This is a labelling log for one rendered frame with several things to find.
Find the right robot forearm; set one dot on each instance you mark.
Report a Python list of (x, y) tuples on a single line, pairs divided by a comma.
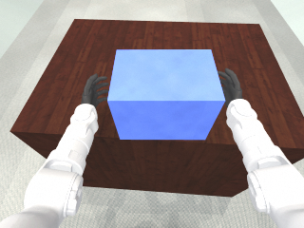
[(252, 140)]

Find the carton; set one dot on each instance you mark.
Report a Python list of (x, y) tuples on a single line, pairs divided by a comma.
[(164, 94)]

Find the pedestal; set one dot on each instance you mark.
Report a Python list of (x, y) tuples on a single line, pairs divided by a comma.
[(210, 167)]

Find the robot right hand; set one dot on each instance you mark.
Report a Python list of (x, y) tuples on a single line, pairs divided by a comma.
[(231, 88)]

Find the left robot forearm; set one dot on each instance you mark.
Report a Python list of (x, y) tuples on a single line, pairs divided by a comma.
[(72, 150)]

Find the robot left hand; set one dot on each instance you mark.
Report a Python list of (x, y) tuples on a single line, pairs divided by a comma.
[(91, 94)]

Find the right robot upper arm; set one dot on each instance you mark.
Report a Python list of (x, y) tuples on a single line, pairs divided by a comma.
[(279, 192)]

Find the left robot upper arm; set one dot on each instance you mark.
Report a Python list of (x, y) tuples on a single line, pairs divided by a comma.
[(53, 196)]

